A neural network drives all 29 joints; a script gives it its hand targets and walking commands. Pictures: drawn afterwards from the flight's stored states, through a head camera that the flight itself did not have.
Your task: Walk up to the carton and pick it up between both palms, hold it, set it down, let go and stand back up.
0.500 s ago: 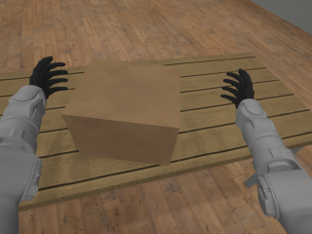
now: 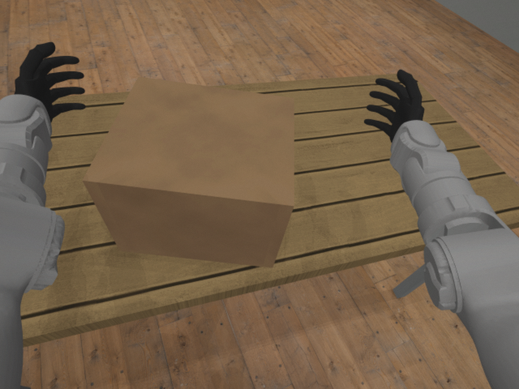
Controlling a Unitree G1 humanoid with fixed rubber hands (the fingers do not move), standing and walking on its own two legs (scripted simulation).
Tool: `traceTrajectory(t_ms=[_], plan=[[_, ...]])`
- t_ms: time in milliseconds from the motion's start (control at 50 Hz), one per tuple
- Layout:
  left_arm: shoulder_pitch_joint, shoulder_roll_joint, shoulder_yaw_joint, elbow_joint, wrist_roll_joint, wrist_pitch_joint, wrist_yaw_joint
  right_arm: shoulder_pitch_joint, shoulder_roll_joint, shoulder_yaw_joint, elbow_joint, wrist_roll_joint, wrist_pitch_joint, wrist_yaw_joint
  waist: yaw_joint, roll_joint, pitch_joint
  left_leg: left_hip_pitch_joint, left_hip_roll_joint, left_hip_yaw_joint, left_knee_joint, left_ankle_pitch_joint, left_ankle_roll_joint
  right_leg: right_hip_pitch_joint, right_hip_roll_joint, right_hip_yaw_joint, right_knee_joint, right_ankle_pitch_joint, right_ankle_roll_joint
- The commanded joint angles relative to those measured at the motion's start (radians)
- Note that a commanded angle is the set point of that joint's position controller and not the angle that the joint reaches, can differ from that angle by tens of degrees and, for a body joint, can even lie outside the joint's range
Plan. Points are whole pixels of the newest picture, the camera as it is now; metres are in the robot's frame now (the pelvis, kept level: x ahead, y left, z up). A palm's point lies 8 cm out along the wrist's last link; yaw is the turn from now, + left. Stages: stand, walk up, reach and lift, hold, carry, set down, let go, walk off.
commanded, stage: reach and lift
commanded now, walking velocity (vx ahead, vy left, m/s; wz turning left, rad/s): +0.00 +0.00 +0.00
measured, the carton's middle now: (207, 174) +0.52 -0.01 +0.00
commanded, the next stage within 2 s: none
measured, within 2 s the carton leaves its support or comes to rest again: neither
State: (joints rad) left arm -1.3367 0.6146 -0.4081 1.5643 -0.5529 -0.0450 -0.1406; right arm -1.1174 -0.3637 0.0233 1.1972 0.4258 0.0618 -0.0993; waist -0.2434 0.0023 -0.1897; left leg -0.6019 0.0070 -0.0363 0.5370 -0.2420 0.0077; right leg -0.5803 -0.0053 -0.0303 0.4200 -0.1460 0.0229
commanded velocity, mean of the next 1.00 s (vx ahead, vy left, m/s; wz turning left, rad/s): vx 0.00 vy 0.00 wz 0.00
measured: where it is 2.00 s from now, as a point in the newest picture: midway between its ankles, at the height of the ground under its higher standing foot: outside the picture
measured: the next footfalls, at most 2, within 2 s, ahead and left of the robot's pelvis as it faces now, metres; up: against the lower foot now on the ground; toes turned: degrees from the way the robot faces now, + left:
none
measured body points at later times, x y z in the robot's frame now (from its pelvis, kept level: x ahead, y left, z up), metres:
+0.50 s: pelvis +0.00 +0.00 -0.01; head +0.10 +0.03 +0.42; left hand +0.53 +0.20 +0.10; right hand +0.42 -0.28 +0.07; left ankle -0.01 +0.11 -0.73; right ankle +0.02 -0.14 -0.73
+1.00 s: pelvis -0.01 +0.00 -0.03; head +0.10 +0.04 +0.40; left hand +0.53 +0.20 +0.07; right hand +0.43 -0.27 +0.06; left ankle -0.01 +0.11 -0.73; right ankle +0.02 -0.14 -0.73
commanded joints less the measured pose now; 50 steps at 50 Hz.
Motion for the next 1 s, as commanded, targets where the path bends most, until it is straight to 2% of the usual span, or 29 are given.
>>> traceTrajectory(t_ms=[0, 80, 180, 340, 380, 520, 560, 600, 740, 800, 840, 920, 980], plan=[[-0.465, 0.123, 0.004, -0.091, 0.003, -0.061, -0.003, -0.404, -0.19, -0.021, -0.114, -0.004, -0.055, -0.002, -0.02, 0.154, -0.65, 0.464, -0.022, 0.005, 0.032, 0.415, -0.05, 0.145, 0.025, -0.08, 0.013, 0.411, -0.016], [-0.43, 0.107, 0.006, -0.064, 0.015, -0.09, -0.008, -0.373, -0.177, -0.014, -0.099, -0.005, -0.085, -0.001, -0.012, 0.168, -0.628, 0.453, -0.023, 0.005, 0.04, 0.43, -0.055, 0.127, 0.022, -0.08, 0.017, 0.405, -0.018], [-0.402, 0.095, 0.018, -0.062, 0.023, -0.142, -0.003, -0.342, -0.141, -0.007, -0.107, -0.014, -0.13, 0.004, -0.002, 0.15, -0.658, 0.411, -0.026, 0.007, 0.055, 0.419, -0.049, 0.115, 0.018, -0.08, 0.039, 0.404, -0.009], [-0.409, 0.068, 0.033, -0.086, 0.023, -0.209, 0.019, -0.343, -0.125, -0.063, -0.152, -0.068, -0.204, -0.002, -0.012, 0.155, -0.785, 0.338, -0.027, 0.012, 0.103, 0.396, -0.06, 0.068, 0.015, -0.085, 0.099, 0.403, -0.006], [-0.397, 0.057, 0.043, -0.074, 0.037, -0.218, 0.025, -0.331, -0.12, -0.067, -0.134, -0.078, -0.215, -0.003, -0.008, 0.161, -0.811, 0.332, -0.026, 0.014, 0.117, 0.405, -0.064, 0.059, 0.017, -0.085, 0.112, 0.405, -0.007], [-0.364, -0.004, 0.01, 0.085, 0.035, -0.255, 0.014, -0.336, -0.104, -0.084, -0.039, -0.104, -0.27, -0.007, -0.025, 0.133, -0.752, 0.241, -0.022, 0.01, 0.156, 0.346, -0.066, -0.013, 0.016, -0.089, 0.157, 0.333, -0.005], [-0.379, -0.016, -0.003, 0.065, 0.032, -0.273, 0.018, -0.342, -0.108, -0.094, -0.036, -0.107, -0.291, -0.006, -0.024, 0.165, -0.784, 0.255, -0.02, 0.008, 0.175, 0.384, -0.082, -0.04, 0.021, -0.094, 0.169, 0.338, -0.01], [-0.377, -0.021, -0.003, 0.083, 0.04, -0.278, 0.02, -0.344, -0.113, -0.087, -0.004, -0.102, -0.302, -0.003, -0.019, 0.173, -0.779, 0.275, -0.018, 0.005, 0.193, 0.43, -0.092, -0.06, 0.025, -0.098, 0.173, 0.348, -0.011], [-0.395, -0.046, -0.022, 0.047, 0.031, -0.292, 0.029, -0.353, -0.118, -0.079, 0.035, -0.078, -0.32, 0.015, -0.015, 0.182, -0.794, 0.287, -0.011, -0.002, 0.215, 0.469, -0.103, -0.105, 0.032, -0.104, 0.184, 0.326, -0.01], [-0.42, -0.048, -0.022, 0.0, 0.031, -0.303, 0.037, -0.349, -0.112, -0.076, 0.044, -0.066, -0.326, 0.024, -0.008, 0.21, -0.838, 0.29, -0.013, 0.001, 0.231, 0.478, -0.109, -0.127, 0.03, -0.101, 0.194, 0.322, -0.014], [-0.421, -0.051, -0.012, -0.006, 0.038, -0.303, 0.041, -0.357, -0.11, -0.067, 0.059, -0.059, -0.327, 0.032, 0.003, 0.205, -0.838, 0.282, -0.012, -0.001, 0.24, 0.488, -0.108, -0.131, 0.029, -0.101, 0.207, 0.328, -0.011], [-0.439, -0.071, -0.022, 0.001, 0.039, -0.303, 0.042, -0.377, -0.096, -0.082, 0.067, -0.066, -0.324, 0.033, -0.005, 0.206, -0.82, 0.24, -0.014, 0.0, 0.241, 0.408, -0.1, -0.15, 0.022, -0.095, 0.212, 0.273, -0.011], [-0.442, -0.089, -0.021, 0.001, 0.049, -0.299, 0.042, -0.386, -0.087, -0.089, 0.065, -0.076, -0.326, 0.028, -0.002, 0.213, -0.821, 0.249, -0.014, 0.002, 0.245, 0.409, -0.102, -0.166, 0.022, -0.097, 0.21, 0.261, -0.015]])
